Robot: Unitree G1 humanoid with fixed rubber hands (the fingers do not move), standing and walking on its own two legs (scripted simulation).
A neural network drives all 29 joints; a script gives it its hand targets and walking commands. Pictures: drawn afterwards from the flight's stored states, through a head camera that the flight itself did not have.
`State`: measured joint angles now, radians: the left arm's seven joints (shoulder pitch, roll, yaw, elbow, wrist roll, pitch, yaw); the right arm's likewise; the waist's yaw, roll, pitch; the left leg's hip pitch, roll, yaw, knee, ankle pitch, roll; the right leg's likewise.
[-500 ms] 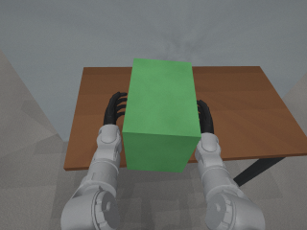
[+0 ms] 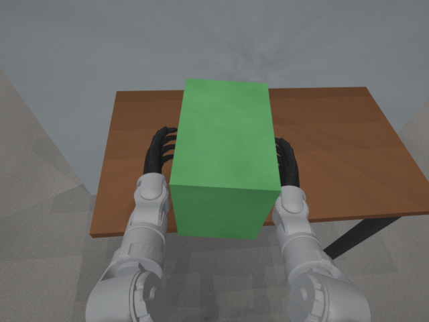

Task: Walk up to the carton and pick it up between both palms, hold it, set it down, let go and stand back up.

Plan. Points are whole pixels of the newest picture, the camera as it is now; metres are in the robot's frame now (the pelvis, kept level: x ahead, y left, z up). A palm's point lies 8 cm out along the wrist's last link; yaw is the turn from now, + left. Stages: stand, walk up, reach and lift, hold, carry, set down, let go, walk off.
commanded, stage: reach and lift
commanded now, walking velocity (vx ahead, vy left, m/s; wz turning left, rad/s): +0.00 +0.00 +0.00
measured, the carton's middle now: (221, 161) +0.43 -0.01 +0.01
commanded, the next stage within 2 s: none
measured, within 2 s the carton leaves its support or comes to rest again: leaves its support in 0.72 s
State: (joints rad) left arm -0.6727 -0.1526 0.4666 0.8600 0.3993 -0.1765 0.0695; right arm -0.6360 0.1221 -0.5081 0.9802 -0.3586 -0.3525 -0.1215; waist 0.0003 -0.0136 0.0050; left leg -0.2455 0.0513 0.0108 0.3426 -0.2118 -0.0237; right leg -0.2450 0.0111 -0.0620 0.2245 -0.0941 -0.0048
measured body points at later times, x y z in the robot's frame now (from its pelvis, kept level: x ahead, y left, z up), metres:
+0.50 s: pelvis +0.00 +0.00 +0.00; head +0.06 +0.01 +0.45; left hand +0.40 +0.13 +0.04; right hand +0.39 -0.14 +0.03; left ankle -0.03 +0.13 -0.75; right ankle +0.00 -0.12 -0.75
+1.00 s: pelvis -0.02 -0.01 +0.00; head +0.04 +0.02 +0.44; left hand +0.39 +0.13 +0.05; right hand +0.38 -0.13 +0.05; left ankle -0.03 +0.13 -0.75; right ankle +0.00 -0.12 -0.75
